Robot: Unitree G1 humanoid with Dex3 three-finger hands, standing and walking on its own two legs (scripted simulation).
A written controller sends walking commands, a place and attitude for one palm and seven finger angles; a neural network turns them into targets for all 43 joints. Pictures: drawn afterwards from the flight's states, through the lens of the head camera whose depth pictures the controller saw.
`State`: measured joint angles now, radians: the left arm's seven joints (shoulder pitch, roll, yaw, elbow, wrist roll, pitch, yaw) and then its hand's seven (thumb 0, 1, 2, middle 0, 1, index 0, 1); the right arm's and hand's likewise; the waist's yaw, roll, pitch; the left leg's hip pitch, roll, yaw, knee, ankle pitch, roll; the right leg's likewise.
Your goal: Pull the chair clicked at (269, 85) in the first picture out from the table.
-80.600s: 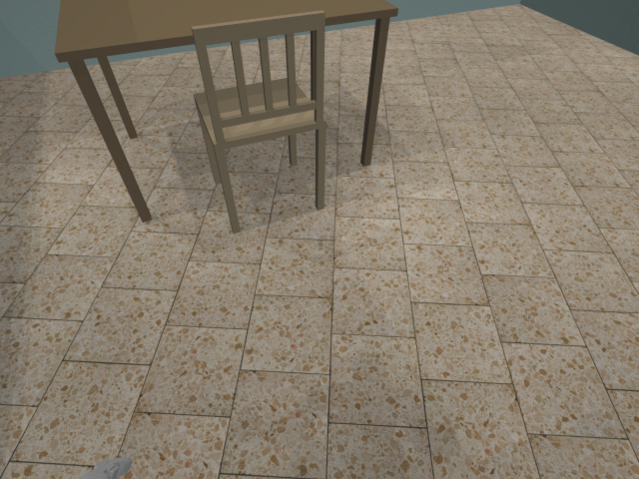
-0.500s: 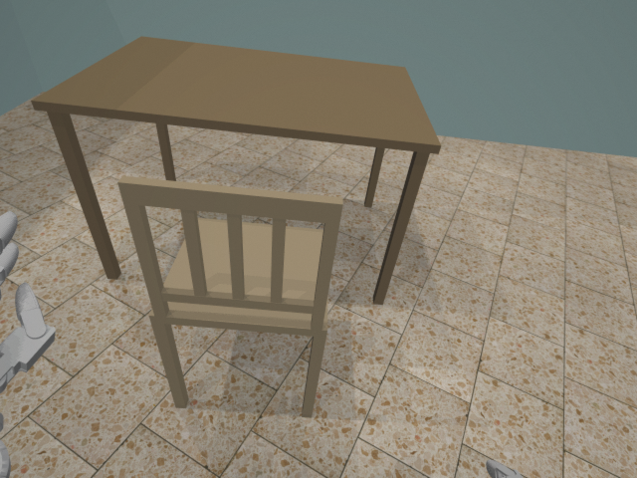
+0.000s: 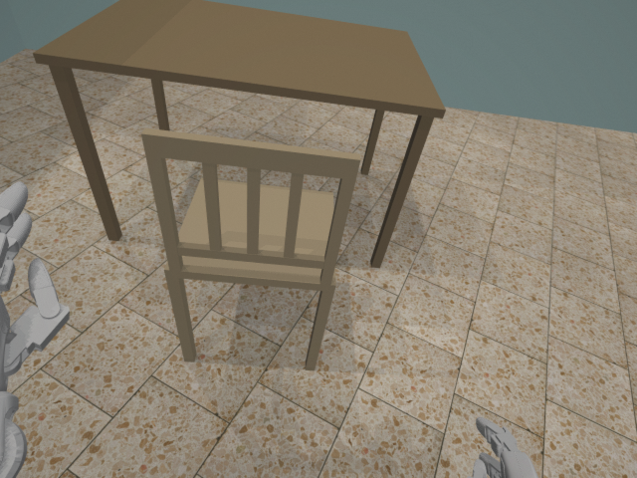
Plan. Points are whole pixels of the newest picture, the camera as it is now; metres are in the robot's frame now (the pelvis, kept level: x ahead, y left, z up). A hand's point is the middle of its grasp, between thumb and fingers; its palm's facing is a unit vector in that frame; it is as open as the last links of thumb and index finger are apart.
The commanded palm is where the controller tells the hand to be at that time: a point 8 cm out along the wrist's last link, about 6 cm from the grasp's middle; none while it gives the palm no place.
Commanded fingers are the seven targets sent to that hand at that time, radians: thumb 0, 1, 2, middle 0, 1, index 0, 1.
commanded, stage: stop stepping back and stand still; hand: left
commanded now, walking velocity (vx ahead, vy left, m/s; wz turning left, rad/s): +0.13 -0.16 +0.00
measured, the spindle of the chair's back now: (253, 212) +0.65 +0.17 -0.08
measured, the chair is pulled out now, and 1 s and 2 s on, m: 0.29 0.29 0.29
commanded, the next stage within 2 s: let the arm hang, fingers relaxed in 1.16 s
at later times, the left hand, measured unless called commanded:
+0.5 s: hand (51, 288) +0.22 +0.28 +0.18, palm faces +0.42 -0.83 -0.36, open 7.4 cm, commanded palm +0.16 +0.32 +0.20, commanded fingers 0.00 0.90 0.90 -0.20 -0.30 -0.20 -0.30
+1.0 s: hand (89, 250) +0.26 +0.26 +0.19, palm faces +0.41 -0.80 -0.44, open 7.4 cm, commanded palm +0.20 +0.30 +0.20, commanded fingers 0.00 0.90 0.90 -0.20 -0.30 -0.20 -0.30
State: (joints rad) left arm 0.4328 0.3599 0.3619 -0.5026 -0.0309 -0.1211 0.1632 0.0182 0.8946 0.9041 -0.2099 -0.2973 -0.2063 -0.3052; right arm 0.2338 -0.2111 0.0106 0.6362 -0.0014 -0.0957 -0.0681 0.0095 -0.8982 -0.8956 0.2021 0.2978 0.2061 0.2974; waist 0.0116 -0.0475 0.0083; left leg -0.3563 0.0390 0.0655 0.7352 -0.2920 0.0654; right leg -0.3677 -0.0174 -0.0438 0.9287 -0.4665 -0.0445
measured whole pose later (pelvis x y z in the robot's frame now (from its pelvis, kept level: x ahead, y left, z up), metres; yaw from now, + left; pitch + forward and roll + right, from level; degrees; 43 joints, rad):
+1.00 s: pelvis +0.06 +0.00 +0.03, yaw +0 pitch +0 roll -1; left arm 0.53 0.41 0.39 -0.48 -0.05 -0.15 0.14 0.02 0.89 0.90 -0.22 -0.30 -0.21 -0.31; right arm 0.19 -0.20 0.01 0.63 0.02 -0.10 -0.07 0.01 -0.90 -0.90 0.20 0.30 0.20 0.30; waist 0.01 0.00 -0.01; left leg -0.23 -0.01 0.10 0.47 -0.24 0.06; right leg -0.11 0.02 -0.06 0.40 -0.29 -0.02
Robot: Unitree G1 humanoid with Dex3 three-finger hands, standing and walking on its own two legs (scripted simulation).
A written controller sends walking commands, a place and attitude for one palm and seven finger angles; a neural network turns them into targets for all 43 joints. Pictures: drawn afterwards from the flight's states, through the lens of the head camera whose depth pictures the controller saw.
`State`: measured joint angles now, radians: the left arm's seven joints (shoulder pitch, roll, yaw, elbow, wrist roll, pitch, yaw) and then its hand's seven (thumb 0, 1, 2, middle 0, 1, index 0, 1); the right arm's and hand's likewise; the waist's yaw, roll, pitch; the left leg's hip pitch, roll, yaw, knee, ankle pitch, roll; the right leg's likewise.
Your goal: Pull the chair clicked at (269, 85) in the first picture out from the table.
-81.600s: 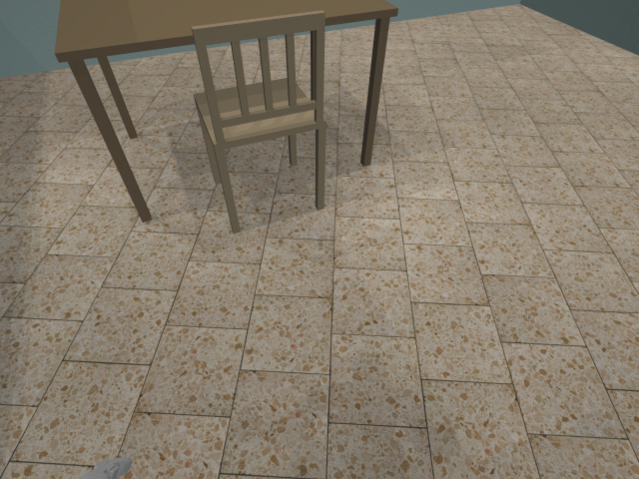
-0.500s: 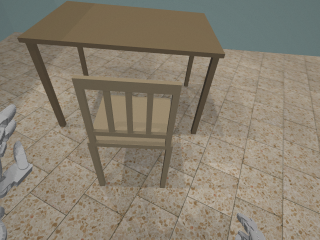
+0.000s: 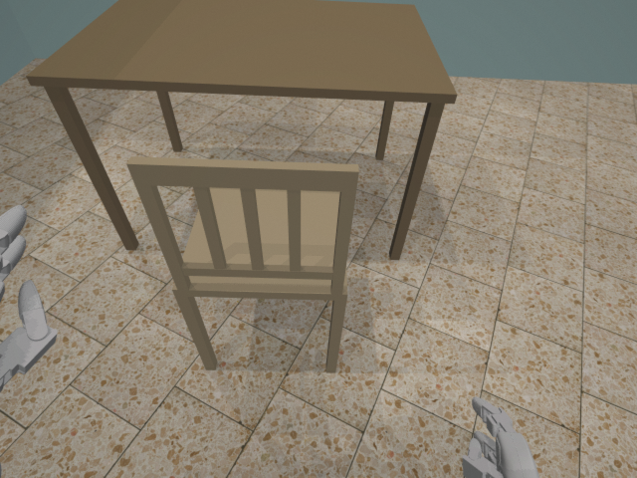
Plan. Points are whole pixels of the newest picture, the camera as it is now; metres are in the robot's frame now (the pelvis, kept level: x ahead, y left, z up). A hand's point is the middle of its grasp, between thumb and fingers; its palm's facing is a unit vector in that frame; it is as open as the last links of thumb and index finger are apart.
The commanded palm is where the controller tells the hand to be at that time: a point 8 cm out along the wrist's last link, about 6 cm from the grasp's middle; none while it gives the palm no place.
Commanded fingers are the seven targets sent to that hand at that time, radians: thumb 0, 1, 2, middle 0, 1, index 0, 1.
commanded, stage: stop stepping back and stand still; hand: left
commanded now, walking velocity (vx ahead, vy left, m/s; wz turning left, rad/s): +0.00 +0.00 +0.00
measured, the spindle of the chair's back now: (253, 230) +0.60 +0.18 -0.11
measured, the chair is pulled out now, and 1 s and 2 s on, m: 0.29 0.29 0.29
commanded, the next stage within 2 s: let the arm hang, fingers relaxed in 0.16 s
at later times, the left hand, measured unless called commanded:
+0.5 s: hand out of the picture +0.08 +0.20 -0.16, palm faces +0.04 -0.98 -0.18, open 7.4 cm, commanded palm none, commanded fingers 0.00 0.90 0.90 -0.20 -0.30 -0.20 -0.30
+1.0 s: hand out of the picture -0.10 +0.23 -0.17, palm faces +0.05 -0.97 -0.22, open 7.3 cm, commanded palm none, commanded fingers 0.00 0.90 0.90 -0.20 -0.30 -0.20 -0.30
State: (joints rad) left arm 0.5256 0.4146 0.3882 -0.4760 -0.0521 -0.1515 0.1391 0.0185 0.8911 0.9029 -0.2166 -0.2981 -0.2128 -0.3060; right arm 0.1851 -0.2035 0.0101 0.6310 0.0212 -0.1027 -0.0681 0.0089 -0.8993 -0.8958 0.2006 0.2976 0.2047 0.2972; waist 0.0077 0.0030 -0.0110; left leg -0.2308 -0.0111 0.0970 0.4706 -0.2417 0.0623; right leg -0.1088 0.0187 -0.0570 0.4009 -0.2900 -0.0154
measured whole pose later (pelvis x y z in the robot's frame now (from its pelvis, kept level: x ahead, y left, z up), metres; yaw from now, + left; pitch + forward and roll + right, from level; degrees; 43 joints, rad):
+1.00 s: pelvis -0.03 +0.05 +0.00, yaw +2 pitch +0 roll -1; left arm 0.39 0.18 -0.02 1.15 0.01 0.01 0.04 0.01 0.92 0.90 -0.20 -0.29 -0.20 -0.30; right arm 0.31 -0.16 0.00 1.09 -0.02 0.01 -0.02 0.01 -0.91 -0.90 0.20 0.30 0.20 0.30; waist 0.01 0.01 0.01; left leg -0.20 -0.11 0.09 0.33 -0.13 0.14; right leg -0.13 -0.07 -0.06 0.39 -0.25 0.02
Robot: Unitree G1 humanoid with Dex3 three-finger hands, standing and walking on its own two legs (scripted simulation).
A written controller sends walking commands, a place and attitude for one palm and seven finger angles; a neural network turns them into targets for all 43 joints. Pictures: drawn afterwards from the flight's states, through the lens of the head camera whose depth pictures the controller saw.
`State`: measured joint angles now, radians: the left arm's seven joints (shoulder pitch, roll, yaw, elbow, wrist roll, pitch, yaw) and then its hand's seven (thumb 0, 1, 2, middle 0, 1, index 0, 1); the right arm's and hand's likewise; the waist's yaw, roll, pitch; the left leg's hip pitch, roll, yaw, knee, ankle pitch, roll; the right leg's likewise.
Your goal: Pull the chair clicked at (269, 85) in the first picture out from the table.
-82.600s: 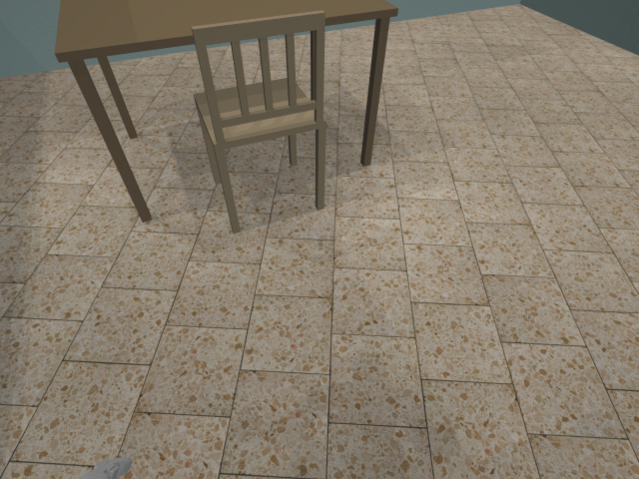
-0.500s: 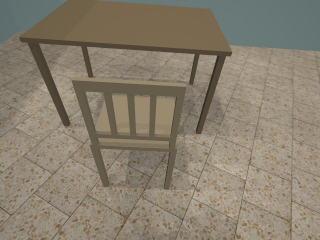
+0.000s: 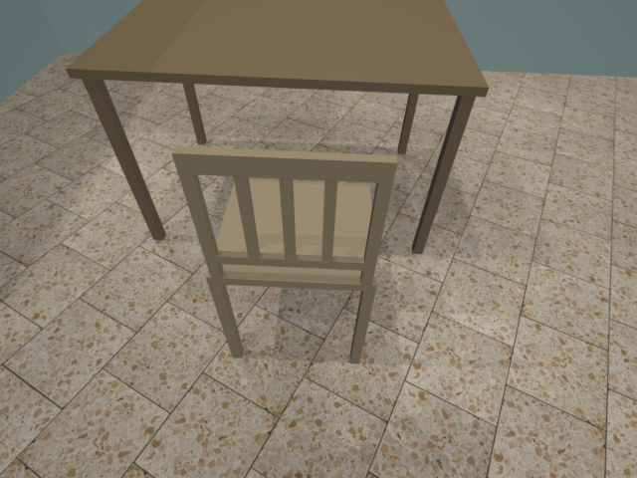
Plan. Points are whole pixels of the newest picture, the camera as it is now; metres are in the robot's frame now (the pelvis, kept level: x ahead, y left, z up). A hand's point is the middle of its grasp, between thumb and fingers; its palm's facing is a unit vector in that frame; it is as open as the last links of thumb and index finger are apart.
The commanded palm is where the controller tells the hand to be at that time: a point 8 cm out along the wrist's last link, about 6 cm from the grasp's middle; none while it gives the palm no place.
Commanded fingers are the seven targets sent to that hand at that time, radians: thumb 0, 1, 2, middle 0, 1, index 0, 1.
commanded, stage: let the arm hang, fingers relaxed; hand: left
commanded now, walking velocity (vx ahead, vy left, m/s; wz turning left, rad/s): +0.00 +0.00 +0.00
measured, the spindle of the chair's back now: (288, 220) +0.63 +0.11 -0.11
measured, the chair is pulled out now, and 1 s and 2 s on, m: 0.29 0.29 0.29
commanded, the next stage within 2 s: look to check the result in 0.36 s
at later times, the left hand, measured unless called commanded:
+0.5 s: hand out of the picture -0.04 +0.14 -0.18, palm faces +0.01 -0.99 -0.16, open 7.3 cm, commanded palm none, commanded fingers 0.00 0.90 0.90 -0.20 -0.30 -0.20 -0.30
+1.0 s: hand out of the picture -0.02 +0.12 -0.18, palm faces +0.02 -0.99 -0.14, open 7.3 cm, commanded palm none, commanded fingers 0.00 0.90 0.90 -0.20 -0.30 -0.20 -0.30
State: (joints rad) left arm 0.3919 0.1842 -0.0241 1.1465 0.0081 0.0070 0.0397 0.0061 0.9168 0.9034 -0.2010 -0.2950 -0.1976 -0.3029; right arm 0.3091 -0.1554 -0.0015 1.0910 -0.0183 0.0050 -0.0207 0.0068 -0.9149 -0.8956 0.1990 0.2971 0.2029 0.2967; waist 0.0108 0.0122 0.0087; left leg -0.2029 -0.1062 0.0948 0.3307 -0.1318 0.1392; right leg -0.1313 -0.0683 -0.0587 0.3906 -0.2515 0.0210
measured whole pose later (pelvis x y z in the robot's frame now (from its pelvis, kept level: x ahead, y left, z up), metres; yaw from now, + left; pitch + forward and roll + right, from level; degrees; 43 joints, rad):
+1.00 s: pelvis +0.02 -0.03 +0.00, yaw -1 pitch -1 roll +0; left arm 0.35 0.10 -0.03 1.15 0.00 -0.02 0.05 0.00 0.91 0.90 -0.20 -0.30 -0.20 -0.30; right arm 0.32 -0.11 0.00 1.14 -0.01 -0.02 -0.03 0.00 -0.91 -0.90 0.20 0.30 0.20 0.30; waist -0.01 0.00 0.02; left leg -0.18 -0.07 0.09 0.36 -0.18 0.10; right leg -0.09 -0.03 -0.06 0.37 -0.27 0.02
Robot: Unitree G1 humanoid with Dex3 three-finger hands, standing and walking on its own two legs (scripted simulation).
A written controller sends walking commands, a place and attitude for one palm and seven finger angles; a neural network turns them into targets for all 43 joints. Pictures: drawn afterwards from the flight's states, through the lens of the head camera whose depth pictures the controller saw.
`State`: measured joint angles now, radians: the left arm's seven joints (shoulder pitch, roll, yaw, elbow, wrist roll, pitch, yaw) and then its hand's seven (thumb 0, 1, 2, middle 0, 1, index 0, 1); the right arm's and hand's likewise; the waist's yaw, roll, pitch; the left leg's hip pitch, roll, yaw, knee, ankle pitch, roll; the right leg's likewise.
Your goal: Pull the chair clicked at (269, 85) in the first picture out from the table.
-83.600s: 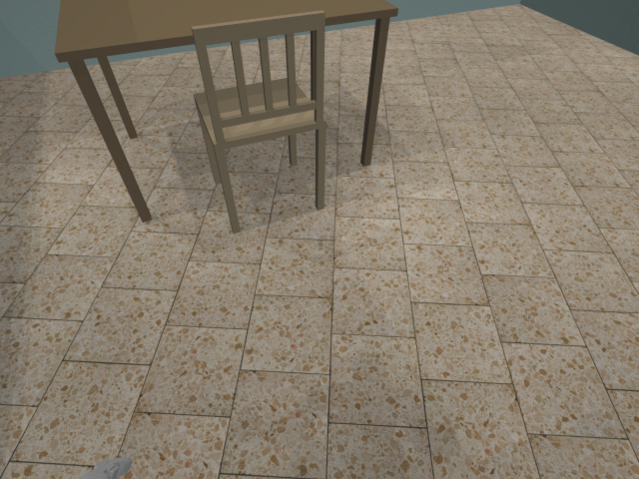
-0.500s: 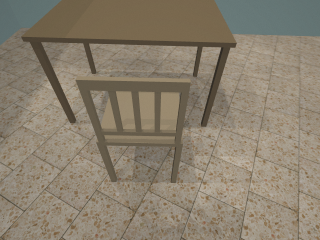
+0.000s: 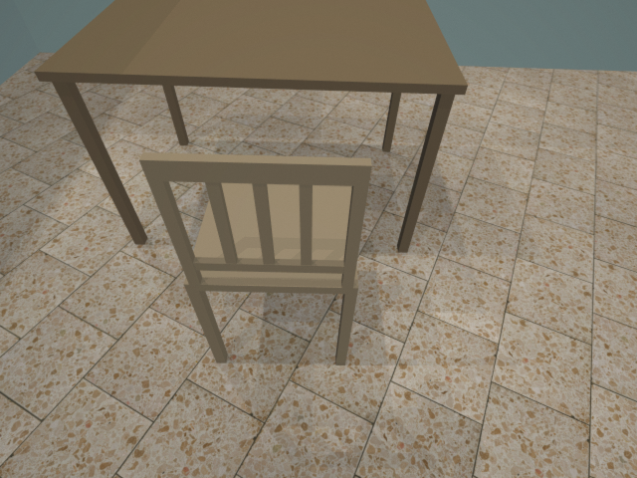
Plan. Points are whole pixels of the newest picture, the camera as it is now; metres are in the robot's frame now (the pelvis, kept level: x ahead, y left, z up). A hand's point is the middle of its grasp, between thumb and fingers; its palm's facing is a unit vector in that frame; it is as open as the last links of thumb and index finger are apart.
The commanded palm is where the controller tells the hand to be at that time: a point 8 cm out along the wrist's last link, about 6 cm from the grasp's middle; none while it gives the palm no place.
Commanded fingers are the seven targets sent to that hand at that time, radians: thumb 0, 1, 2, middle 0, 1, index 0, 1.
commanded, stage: look to check the result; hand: left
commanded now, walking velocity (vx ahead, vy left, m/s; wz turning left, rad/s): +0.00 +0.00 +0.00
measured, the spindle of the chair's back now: (264, 225) +0.61 +0.14 -0.11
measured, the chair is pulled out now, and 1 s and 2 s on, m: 0.29 0.29 0.29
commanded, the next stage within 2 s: take the last steps up to it in 0.16 s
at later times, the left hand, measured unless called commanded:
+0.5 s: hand out of the picture -0.04 +0.16 -0.18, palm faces +0.01 -0.99 -0.17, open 7.3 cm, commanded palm none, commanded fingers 0.00 0.90 0.90 -0.20 -0.30 -0.20 -0.30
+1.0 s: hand out of the picture +0.11 +0.19 -0.19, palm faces +0.03 -0.99 -0.14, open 7.4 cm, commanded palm none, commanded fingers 0.00 0.90 0.90 -0.20 -0.30 -0.20 -0.30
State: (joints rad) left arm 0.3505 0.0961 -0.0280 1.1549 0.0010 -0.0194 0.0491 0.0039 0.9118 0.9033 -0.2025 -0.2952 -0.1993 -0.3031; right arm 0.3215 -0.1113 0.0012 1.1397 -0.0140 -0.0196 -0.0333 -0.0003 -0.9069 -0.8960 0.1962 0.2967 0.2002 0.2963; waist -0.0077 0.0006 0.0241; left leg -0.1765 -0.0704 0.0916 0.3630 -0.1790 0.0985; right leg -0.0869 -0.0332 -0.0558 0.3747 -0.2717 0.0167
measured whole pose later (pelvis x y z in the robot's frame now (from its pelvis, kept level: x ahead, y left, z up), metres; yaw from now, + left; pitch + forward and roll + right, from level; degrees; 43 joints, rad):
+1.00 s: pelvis +0.09 +0.01 -0.01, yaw -1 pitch -1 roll -1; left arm 0.26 0.17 0.03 1.04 0.02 0.00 -0.01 0.01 0.91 0.90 -0.20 -0.30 -0.20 -0.30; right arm 0.31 -0.14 -0.04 1.06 -0.04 -0.06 -0.02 0.00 -0.91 -0.90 0.20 0.30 0.20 0.30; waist 0.01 -0.01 0.06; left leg -0.25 0.00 0.06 0.54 -0.27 0.07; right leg -0.51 -0.07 -0.06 1.14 -0.40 -0.01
